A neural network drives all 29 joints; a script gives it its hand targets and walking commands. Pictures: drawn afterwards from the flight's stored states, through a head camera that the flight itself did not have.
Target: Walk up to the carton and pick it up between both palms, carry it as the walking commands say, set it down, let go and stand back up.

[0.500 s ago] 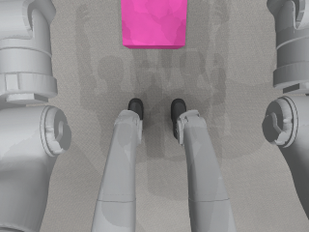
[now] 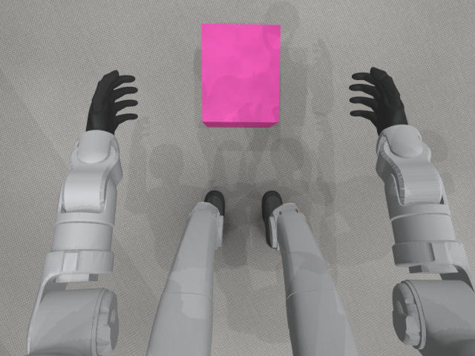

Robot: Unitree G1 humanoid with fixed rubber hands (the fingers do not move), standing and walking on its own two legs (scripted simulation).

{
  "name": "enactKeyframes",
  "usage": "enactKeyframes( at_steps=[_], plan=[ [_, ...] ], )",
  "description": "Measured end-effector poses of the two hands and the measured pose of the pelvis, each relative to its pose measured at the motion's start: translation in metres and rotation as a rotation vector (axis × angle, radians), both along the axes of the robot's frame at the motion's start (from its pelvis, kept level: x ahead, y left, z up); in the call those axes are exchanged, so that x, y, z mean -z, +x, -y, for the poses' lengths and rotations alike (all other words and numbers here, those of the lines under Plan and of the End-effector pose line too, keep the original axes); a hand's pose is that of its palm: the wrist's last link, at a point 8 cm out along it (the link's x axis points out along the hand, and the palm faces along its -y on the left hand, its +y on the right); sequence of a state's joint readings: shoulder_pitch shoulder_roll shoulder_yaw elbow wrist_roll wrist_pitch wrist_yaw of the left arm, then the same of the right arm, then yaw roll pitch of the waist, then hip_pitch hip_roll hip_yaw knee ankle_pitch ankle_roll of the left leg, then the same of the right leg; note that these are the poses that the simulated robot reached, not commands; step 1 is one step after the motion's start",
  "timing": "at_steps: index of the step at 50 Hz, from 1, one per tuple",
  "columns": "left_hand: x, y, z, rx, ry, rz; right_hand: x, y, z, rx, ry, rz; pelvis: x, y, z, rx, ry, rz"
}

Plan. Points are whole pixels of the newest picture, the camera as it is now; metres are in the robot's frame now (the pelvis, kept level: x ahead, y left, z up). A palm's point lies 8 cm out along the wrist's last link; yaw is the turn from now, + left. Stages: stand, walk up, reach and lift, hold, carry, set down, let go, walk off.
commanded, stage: let go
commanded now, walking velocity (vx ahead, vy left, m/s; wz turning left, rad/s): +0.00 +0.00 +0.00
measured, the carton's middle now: (239, 82) +0.57 -0.01 -0.61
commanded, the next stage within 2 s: stand in 0.98 s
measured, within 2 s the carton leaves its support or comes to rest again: neither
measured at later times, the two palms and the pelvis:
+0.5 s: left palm (65, 264) +0.24 +0.21 -0.02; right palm (444, 249) +0.24 -0.23 -0.03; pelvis +0.06 -0.01 +0.06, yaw +0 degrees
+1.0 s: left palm (68, 260) +0.25 +0.20 -0.01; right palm out of the picture +0.24 -0.25 -0.01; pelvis +0.10 -0.03 +0.07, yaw +1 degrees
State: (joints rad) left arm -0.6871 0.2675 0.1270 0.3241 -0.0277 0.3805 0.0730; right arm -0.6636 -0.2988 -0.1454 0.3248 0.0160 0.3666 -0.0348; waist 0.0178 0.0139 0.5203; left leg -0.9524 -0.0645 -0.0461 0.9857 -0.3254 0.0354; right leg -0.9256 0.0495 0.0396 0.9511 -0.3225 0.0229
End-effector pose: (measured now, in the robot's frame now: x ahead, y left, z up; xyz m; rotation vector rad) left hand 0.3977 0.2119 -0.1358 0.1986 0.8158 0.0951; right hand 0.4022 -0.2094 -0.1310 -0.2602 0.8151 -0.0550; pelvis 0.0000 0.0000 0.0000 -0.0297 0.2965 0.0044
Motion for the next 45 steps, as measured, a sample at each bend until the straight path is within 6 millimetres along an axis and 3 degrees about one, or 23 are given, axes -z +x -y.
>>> enactKeyframes(
  at_steps=[14,20,24,32,45],
  plan=[
    [-0.082,-0.096,-0.003,0.016,-0.004,0.013,-0.069,-0.104,0.008,0.053,0.076,0.002,-0.03,0.027,-0.005,0.004,0.02,0.08],
    [-0.101,-0.142,-0.002,-0.007,-0.034,-0.033,-0.087,-0.142,0.011,0.031,0.082,-0.019,-0.048,0.045,-0.001,0.008,0.027,0.194],
    [-0.112,-0.158,-0.002,-0.017,-0.039,-0.028,-0.097,-0.158,0.018,0.037,0.083,-0.015,-0.055,0.056,0.004,0.011,0.036,0.25],
    [-0.128,-0.17,-0.002,-0.009,-0.032,-0.031,-0.117,-0.169,0.035,0.032,0.075,-0.005,-0.065,0.075,0.014,0.004,0.036,0.356],
    [-0.13,-0.149,0.009,0.014,-0.039,-0.012,-0.124,-0.164,0.041,0.042,0.085,-0.026,-0.068,0.092,0.027,-0.01,0.025,0.403]
  ],
)
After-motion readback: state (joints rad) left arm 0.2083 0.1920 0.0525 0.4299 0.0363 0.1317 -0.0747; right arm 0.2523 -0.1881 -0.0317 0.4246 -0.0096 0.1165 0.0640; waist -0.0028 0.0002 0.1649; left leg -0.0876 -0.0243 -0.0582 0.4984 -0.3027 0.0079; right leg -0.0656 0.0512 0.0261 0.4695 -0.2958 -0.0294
